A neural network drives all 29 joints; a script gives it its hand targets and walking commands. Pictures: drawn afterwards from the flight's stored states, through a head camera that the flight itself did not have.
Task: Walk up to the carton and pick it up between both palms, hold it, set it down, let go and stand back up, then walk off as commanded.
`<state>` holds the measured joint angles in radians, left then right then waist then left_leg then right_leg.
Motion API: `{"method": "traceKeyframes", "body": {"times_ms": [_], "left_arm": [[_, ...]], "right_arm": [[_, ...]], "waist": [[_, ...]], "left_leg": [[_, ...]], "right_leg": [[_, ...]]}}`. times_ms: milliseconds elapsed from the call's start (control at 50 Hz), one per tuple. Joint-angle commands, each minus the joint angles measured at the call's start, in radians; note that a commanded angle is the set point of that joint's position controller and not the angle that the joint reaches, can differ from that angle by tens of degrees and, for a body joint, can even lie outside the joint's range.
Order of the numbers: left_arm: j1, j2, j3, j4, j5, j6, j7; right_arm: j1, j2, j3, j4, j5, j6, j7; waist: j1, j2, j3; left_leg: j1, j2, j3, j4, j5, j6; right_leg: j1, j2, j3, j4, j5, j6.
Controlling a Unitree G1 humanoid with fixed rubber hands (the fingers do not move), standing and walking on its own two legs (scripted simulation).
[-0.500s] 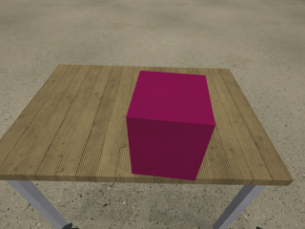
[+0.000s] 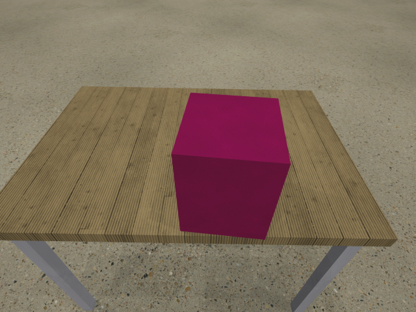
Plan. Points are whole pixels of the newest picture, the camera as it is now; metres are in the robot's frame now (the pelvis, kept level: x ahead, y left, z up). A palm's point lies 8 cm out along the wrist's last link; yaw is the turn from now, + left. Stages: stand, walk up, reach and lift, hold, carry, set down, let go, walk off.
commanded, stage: stand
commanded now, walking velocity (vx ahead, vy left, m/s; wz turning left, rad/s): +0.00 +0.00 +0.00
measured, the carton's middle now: (227, 166) +0.43 -0.01 +0.06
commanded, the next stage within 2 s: walk off in 0.08 s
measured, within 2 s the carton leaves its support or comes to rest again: neither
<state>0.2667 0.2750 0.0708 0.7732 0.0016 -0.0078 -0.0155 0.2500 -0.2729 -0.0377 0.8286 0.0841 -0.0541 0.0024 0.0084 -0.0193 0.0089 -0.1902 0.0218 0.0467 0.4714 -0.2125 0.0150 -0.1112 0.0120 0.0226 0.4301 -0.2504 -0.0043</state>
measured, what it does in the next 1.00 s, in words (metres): walks backwards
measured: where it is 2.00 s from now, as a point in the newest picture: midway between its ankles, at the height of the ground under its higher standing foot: outside the picture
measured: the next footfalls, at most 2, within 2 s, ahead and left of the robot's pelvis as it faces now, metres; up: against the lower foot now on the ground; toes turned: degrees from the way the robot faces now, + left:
left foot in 1.08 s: -0.19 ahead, +0.08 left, +0.00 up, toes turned -6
right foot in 1.48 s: -0.28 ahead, -0.15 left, +0.00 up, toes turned +8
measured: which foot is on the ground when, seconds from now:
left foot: down 0.00-0.56, up 0.58-1.00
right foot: down 0.00-1.00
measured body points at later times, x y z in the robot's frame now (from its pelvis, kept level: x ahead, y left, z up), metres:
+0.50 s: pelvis -0.04 -0.03 -0.02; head -0.02 -0.04 +0.43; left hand +0.04 +0.27 -0.13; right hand +0.04 -0.31 -0.15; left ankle +0.03 +0.11 -0.74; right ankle -0.06 -0.13 -0.70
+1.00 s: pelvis -0.17 -0.05 -0.04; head -0.13 -0.09 +0.41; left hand -0.10 +0.26 -0.13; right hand -0.08 -0.37 -0.18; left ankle -0.22 +0.09 -0.69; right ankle -0.05 -0.14 -0.74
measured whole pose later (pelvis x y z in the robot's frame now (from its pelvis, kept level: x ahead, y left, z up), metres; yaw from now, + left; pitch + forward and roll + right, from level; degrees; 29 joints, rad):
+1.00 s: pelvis -0.17 -0.05 -0.04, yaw +2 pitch -5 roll +2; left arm 0.23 0.33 0.05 0.79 0.00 0.04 0.02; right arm 0.21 -0.43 -0.04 0.85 0.08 0.07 -0.03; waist 0.00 0.06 0.20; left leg -0.32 -0.12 -0.13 1.10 -0.54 0.00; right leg -0.46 0.01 0.02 0.76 -0.22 -0.06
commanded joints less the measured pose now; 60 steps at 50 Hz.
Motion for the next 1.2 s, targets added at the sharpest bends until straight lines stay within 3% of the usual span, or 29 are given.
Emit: {"method": "traceKeyframes", "body": {"times_ms": [0,80,120,160,200,240,260,300,320,340,400,500,520,540,560,580,600,660,680,740,920,960,1020,1040,1060,1080,1100,1140,1180], "left_arm": [[-0.028,0.239,0.042,0.012,0.02,-0.048,0.003],[-0.033,0.228,0.04,0.004,0.022,-0.039,0.005],[-0.033,0.249,0.041,0.024,0.028,-0.044,0.008],[-0.037,0.268,0.048,0.027,0.023,-0.042,0.015],[-0.057,0.246,0.038,0.03,0.018,-0.048,0.013],[-0.065,0.243,0.034,0.022,0.024,-0.048,0.005],[-0.049,0.326,0.038,-0.009,-0.005,-0.024,0.024],[-0.004,0.309,0.046,-0.037,-0.002,-0.008,0.028],[-0.006,0.296,0.05,-0.06,-0.003,-0.002,0.032],[-0.008,0.284,0.054,-0.059,0.003,0.013,0.034],[-0.004,0.274,0.048,-0.048,-0.002,0.037,0.037],[0.094,0.269,0.049,-0.03,0.009,0.027,0.027],[0.14,0.289,0.062,-0.008,0.012,0.015,0.028],[0.125,0.357,0.062,-0.008,0.022,0.012,0.029],[0.078,0.434,0.079,-0.039,0.027,0.007,0.035],[0.029,0.45,0.084,-0.056,0.033,0.012,0.041],[-0.035,0.424,0.075,-0.062,0.024,0.007,0.051],[-0.147,0.365,0.067,-0.09,0.025,0.013,0.055],[-0.16,0.353,0.062,-0.1,0.024,0.015,0.052],[-0.111,0.357,0.072,-0.08,0.02,0.008,0.056],[-0.083,0.36,0.079,-0.1,0.03,0.024,0.052],[-0.104,0.369,0.075,-0.096,0.032,0.029,0.045],[-0.158,0.38,0.084,-0.094,0.036,0.048,0.043],[-0.149,0.368,0.082,-0.087,0.027,0.055,0.044],[-0.111,0.323,0.068,-0.072,0.024,0.061,0.043],[-0.126,0.282,0.068,-0.054,0.009,0.054,0.044],[-0.202,0.322,0.084,-0.084,0.028,0.052,0.058],[-0.092,0.335,0.088,-0.052,0.007,0.045,0.062],[0.023,0.339,0.083,-0.001,0.004,0.034,0.061]], "right_arm": [[-0.116,-0.271,-0.037,-0.043,-0.127,-0.023,-0.02],[-0.141,-0.269,-0.037,-0.044,-0.133,-0.023,-0.018],[-0.1,-0.269,-0.04,-0.025,-0.122,-0.017,-0.02],[-0.105,-0.267,-0.041,-0.016,-0.128,-0.017,-0.015],[-0.088,-0.266,-0.04,-0.012,-0.124,-0.021,-0.017],[-0.086,-0.257,-0.037,-0.015,-0.118,-0.021,-0.019],[-0.064,-0.329,-0.069,-0.073,-0.12,0.015,-0.017],[-0.009,-0.327,-0.079,-0.08,-0.128,0.025,-0.023],[-0.005,-0.338,-0.087,-0.097,-0.129,0.026,-0.025],[-0.004,-0.348,-0.091,-0.1,-0.129,0.03,-0.03],[-0.069,-0.355,-0.092,-0.133,-0.134,0.04,-0.046],[-0.158,-0.346,-0.092,-0.15,-0.146,0.065,-0.05],[-0.174,-0.33,-0.084,-0.142,-0.135,0.072,-0.048],[-0.095,-0.304,-0.079,-0.128,-0.122,0.087,-0.04],[-0.077,-0.247,-0.066,-0.143,-0.107,0.095,-0.043],[-0.103,-0.306,-0.078,-0.121,-0.107,0.105,-0.052],[-0.1,-0.304,-0.074,-0.098,-0.109,0.107,-0.054],[-0.017,-0.331,-0.072,-0.068,-0.103,0.111,-0.048],[0.001,-0.331,-0.073,-0.064,-0.102,0.111,-0.043],[0.004,-0.344,-0.075,-0.058,-0.104,0.118,-0.041],[0.041,-0.361,-0.085,-0.044,-0.104,0.12,-0.028],[0.085,-0.357,-0.089,-0.024,-0.099,0.116,-0.027],[0.198,-0.363,-0.099,0.018,-0.1,0.11,-0.014],[0.239,-0.365,-0.106,0.031,-0.11,0.106,-0.01],[0.213,-0.374,-0.109,0.036,-0.127,0.102,-0.009],[0.141,-0.439,-0.106,-0.016,-0.143,0.09,-0.013],[0.033,-0.469,-0.107,-0.069,-0.144,0.078,-0.022],[-0.139,-0.415,-0.09,-0.108,-0.124,0.065,-0.045],[-0.165,-0.372,-0.08,-0.123,-0.123,0.057,-0.051]], "waist": [[0.003,0.109,0.042],[0.02,0.142,0.034],[-0.001,0.074,0.061],[-0.003,0.137,0.058],[-0.024,0.077,0.054],[-0.021,0.118,0.061],[-0.02,0.034,0.142],[-0.038,0.098,0.013],[-0.046,0.145,0.001],[-0.054,0.224,-0.012],[-0.048,0.261,0.006],[0.016,0.223,0.001],[0.058,0.179,-0.007],[0.035,-0.074,0.0],[0.033,-0.269,0.03],[0.047,-0.159,0.052],[0.015,-0.1,0.102],[-0.017,-0.07,0.094],[-0.017,-0.111,0.071],[-0.002,-0.09,0.057],[0.029,-0.147,0.011],[0.007,-0.175,-0.01],[-0.048,-0.211,-0.006],[-0.069,-0.177,-0.006],[-0.063,-0.041,0.031],[-0.099,0.242,0.092],[-0.097,0.15,0.16],[-0.006,0.057,0.167],[0.01,0.105,0.092]], "left_leg": [[-0.026,0.102,-0.154,-0.149,0.039,0.043],[-0.033,0.108,-0.164,-0.179,-0.049,0.044],[-0.032,0.11,-0.16,-0.167,-0.032,0.037],[0.003,0.096,-0.134,-0.143,0.025,0.032],[-0.004,0.104,-0.151,-0.152,0.034,0.036],[-0.018,0.108,-0.147,-0.157,0.017,0.035],[-0.051,0.112,-0.16,-0.032,0.38,0.051],[0.034,0.159,-0.167,-0.021,0.533,0.115],[0.027,0.22,-0.22,-0.042,0.587,0.181],[-0.018,0.313,-0.31,-0.099,0.61,0.257],[-0.106,0.378,-0.342,-0.079,0.577,0.33],[-0.09,0.287,-0.252,0.074,0.42,0.219],[-0.136,0.201,-0.189,0.205,0.303,0.144],[-0.233,0.04,-0.135,0.345,0.033,0.085],[-0.344,-0.139,-0.1,0.541,-0.443,0.025],[-0.289,-0.149,-0.251,0.712,-0.464,0.025],[-0.313,-0.177,-0.323,0.76,-0.397,0.035],[-0.374,-0.181,-0.299,0.83,-0.257,0.001],[-0.378,-0.176,-0.268,0.851,-0.238,-0.004],[-0.427,-0.165,-0.277,0.826,-0.235,-0.032],[-0.284,-0.113,-0.221,0.628,-0.368,-0.021],[-0.203,-0.1,-0.165,0.557,-0.394,0.0],[-0.045,-0.072,-0.088,0.294,-0.388,0.045],[0.059,-0.072,-0.125,0.133,-0.374,0.078],[-0.005,-0.023,-0.296,-0.011,-0.459,0.107],[-0.17,0.222,-0.687,-0.228,-0.573,0.157],[-0.339,0.32,-0.861,-0.276,-0.432,0.175],[-0.299,0.251,-0.685,-0.144,-0.077,0.182],[-0.161,0.193,-0.506,-0.019,0.153,0.201]], "right_leg": [[-0.072,-0.116,0.09,-0.093,0.06,-0.045],[-0.063,-0.1,0.085,-0.083,0.028,-0.042],[-0.076,-0.119,0.092,-0.102,0.034,-0.053],[-0.089,-0.121,0.108,-0.127,0.045,-0.048],[-0.085,-0.123,0.105,-0.119,0.05,-0.049],[-0.079,-0.112,0.099,-0.114,0.06,-0.044],[-0.206,-0.116,0.102,0.052,0.315,-0.049],[-0.201,-0.072,0.071,0.224,0.306,-0.046],[-0.242,-0.011,0.032,0.359,0.172,-0.028],[-0.261,0.037,-0.001,0.549,-0.204,-0.014],[-0.324,0.037,0.087,0.768,-0.329,-0.021],[-0.233,-0.036,0.068,0.277,-0.191,-0.04],[-0.147,-0.079,0.136,0.036,-0.073,-0.042],[-0.12,-0.142,0.273,-0.065,0.038,-0.07],[-0.216,-0.363,0.561,-0.136,0.173,-0.175],[-0.354,-0.39,0.637,-0.159,0.152,-0.2],[-0.393,-0.34,0.592,-0.171,0.045,-0.119],[-0.284,-0.248,0.452,-0.1,-0.056,-0.07],[-0.236,-0.233,0.427,-0.087,-0.075,-0.096],[-0.111,-0.245,0.452,-0.099,-0.143,-0.059],[-0.121,-0.24,0.411,-0.097,-0.221,-0.157],[-0.201,-0.271,0.397,-0.101,-0.199,-0.191],[-0.33,-0.242,0.346,-0.126,-0.318,-0.145],[-0.421,-0.213,0.318,-0.066,-0.349,-0.103],[-0.501,-0.103,0.238,0.166,-0.443,-0.064],[-0.564,0.113,0.095,0.568,-0.361,0.006],[-0.538,0.133,0.207,0.737,-0.345,0.02],[-0.485,0.146,0.271,0.844,-0.267,0.009],[-0.46,0.138,0.215,0.897,-0.235,0.002]]}}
